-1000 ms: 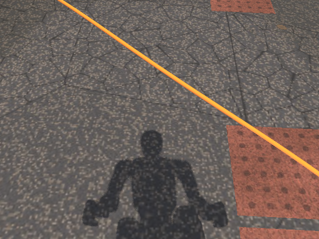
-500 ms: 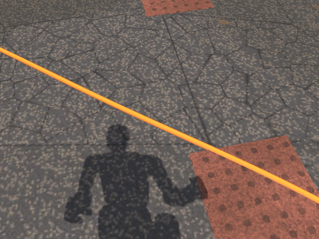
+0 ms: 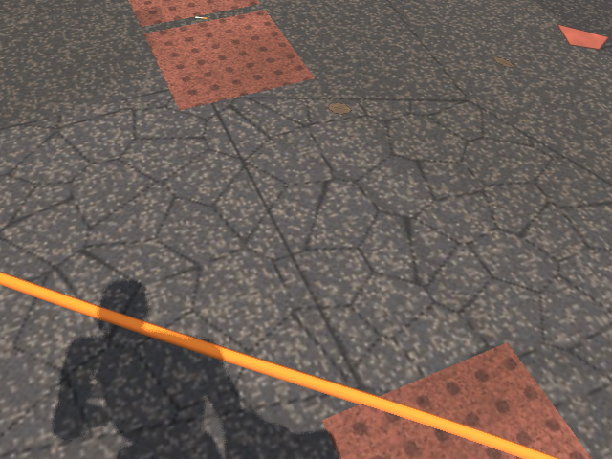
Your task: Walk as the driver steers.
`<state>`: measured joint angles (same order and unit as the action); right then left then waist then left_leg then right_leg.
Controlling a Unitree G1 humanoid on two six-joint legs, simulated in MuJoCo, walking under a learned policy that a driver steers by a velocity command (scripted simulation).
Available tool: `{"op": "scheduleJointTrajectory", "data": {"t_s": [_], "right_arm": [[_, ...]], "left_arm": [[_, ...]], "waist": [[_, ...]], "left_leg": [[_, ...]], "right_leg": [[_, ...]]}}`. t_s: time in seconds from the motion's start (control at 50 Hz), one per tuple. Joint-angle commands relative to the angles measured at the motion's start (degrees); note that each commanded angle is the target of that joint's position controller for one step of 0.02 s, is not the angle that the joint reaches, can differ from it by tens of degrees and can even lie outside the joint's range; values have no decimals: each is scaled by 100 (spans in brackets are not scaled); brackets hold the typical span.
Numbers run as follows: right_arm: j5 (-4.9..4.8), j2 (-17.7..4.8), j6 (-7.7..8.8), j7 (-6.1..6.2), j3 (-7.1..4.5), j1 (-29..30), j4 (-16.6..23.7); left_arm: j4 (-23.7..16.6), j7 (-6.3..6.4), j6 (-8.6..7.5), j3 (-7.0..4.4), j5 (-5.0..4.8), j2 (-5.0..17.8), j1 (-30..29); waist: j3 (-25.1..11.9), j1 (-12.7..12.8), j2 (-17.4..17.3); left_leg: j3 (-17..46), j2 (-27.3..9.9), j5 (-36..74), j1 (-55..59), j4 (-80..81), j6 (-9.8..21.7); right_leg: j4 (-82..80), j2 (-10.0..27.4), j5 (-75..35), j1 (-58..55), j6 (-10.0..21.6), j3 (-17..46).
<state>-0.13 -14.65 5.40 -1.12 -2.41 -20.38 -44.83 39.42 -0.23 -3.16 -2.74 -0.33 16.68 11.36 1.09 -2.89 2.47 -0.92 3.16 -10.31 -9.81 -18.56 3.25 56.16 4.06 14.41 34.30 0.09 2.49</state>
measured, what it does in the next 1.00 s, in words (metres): walks ahead, turning left: right foot, then left foot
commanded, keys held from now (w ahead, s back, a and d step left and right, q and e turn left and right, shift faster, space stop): w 0.26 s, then w+q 0.34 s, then q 0.12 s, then no key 0.28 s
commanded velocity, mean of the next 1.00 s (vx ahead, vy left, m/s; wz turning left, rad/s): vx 0.40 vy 0.00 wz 0.22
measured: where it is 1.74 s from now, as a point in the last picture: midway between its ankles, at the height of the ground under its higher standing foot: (308, 423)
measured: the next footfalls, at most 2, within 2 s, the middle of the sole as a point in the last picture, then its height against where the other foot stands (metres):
right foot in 0.26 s outside the picture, level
left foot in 0.78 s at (247, 418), level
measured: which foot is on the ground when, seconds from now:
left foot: down 0.00-0.26, up 0.28-0.76, down 0.78-1.00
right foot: up 0.00-0.24, down 0.26-0.80, up 0.82-1.00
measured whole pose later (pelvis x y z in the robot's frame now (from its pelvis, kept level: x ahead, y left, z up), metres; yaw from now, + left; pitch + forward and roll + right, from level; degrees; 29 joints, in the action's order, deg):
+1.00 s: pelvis +0.48 +0.00 -0.01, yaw +16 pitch +2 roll +0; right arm 1.1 -14.9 1.5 -1.5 -2.5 -7.7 -40.2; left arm 45.2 1.9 -0.1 -2.9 -0.2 17.7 8.4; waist 4.3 -0.2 1.5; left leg -1.3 4.0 -5.5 -22.5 -26.1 5.1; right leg 60.2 4.5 25.7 30.1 -3.8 2.7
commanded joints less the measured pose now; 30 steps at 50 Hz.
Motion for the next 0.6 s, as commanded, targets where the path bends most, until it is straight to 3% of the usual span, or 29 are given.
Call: {"op": "scheduleJointTrajectory", "data": {"t_s": [0.02,0.1,0.18,0.22,0.24,0.26,0.28,0.3,0.32,0.34,0.36,0.38,0.4,0.44,0.52,0.6], "right_arm": [[-45,-995,52,57,-236,220,309],[-99,-1099,-21,72,-242,-130,75],[-132,-1176,-136,99,-268,-341,-129],[-133,-1281,-194,133,-301,-247,-158],[-142,-1290,-220,150,-297,-142,-150],[-98,-1148,-225,166,-234,-123,-106],[90,-746,-198,174,-74,-187,69],[-52,-291,-87,132,54,-911,87],[-188,-969,-27,105,-102,-428,22],[-264,-1126,2,84,-169,80,169],[-216,-1030,-10,106,-162,295,183],[-143,-965,-55,113,-186,356,185],[-148,-864,-128,107,-188,194,136],[-163,-646,-252,116,-167,63,79],[-123,-552,-308,120,-170,518,261],[-102,-402,-248,-21,-98,1222,479]], "left_arm": [[-443,-27,-98,-2,18,152,-379],[-572,-112,-162,20,-40,134,-1062],[-753,-220,-216,-20,-76,246,-1446],[-698,-236,-237,-93,-55,404,-1137],[-536,-210,-236,-185,-27,552,-573],[-293,-154,-222,-318,0,831,300],[-155,-73,-183,-423,70,1291,1331],[-94,-120,-167,-429,82,1446,1339],[-127,-113,-161,-305,8,876,1190],[-128,-95,-170,-234,-12,694,854],[-130,-104,-186,-189,29,577,517],[-118,-122,-215,-158,63,436,275],[-91,-122,-261,-149,107,380,146],[29,-117,-358,-176,105,371,80],[274,-38,-394,-241,139,537,182],[418,35,-334,-266,95,694,305]], "waist": [[-29,50,-663],[110,-213,-667],[240,-204,-706],[49,61,-771],[-295,404,-740],[-899,792,-627],[-1802,1089,272],[-2356,687,1624],[-1716,925,790],[-953,861,509],[-608,669,100],[-334,513,108],[-291,343,269],[-193,216,233],[66,263,49],[254,528,-41]], "left_leg": [[1096,-1437,1264,339,983,959],[753,-1373,1281,384,939,813],[870,-1689,1555,995,652,705],[805,-1716,2514,1199,199,582],[602,-1543,3371,1107,-453,468],[378,-1265,3386,591,-1521,294],[167,-816,1235,-735,-3466,67],[518,20,-2342,-2660,-5002,-158],[958,-318,-2221,-3272,-5495,-134],[836,-553,-1631,-3431,-5401,-98],[733,-786,-1157,-3191,-5169,-141],[727,-922,-841,-3019,-4898,-195],[764,-1034,-605,-2690,-4803,-238],[749,-1061,-400,-2518,-4699,-331],[865,-1036,565,-3021,-3892,-447],[415,-947,1546,-2823,-2549,-366]], "right_leg": [[-1005,152,-816,371,-103,2],[-2102,-57,-1719,-60,-103,-180],[-2590,-151,-1368,-47,132,-156],[-2782,-296,-1035,-604,314,-271],[-2968,-447,-1102,-1452,460,-427],[-2882,-295,-1253,-2808,668,-297],[-2695,1016,-1477,-4565,1069,1213],[-3461,1986,-151,-5798,1871,3695],[-3758,1791,603,-5321,1632,3466],[-3890,1606,368,-4557,1403,2555],[-4068,1357,-131,-3841,1269,1984],[-4266,1158,-520,-3338,1212,1535],[-4458,1046,-758,-2992,1162,1185],[-4721,995,-1255,-2631,1196,693],[-4902,936,-1962,-2707,1147,-111],[-4986,812,-2068,-2882,949,-790]]}}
